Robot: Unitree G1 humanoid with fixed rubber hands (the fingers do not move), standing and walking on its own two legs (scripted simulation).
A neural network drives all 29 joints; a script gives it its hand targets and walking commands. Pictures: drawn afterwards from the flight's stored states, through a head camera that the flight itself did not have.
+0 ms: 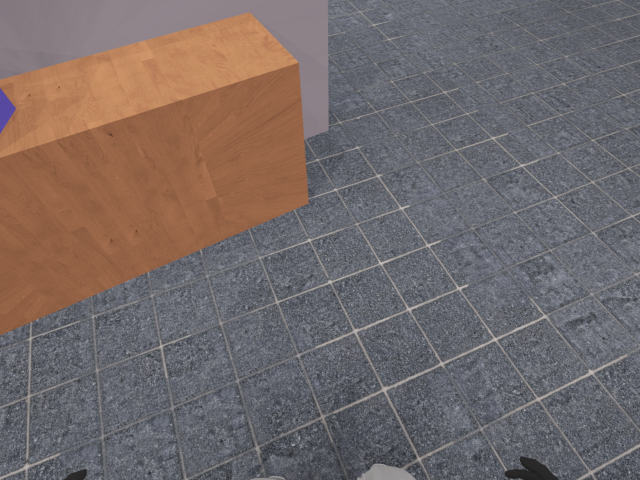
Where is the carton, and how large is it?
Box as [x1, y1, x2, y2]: [0, 88, 15, 132]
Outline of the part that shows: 0,88 0,132 15,109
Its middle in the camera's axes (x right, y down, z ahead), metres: -0.89 -0.32 +0.85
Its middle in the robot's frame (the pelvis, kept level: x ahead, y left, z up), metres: +0.89 +0.86 -0.01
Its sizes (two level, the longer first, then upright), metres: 0.210 0.200 0.250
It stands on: a pedestal, 0.61 m high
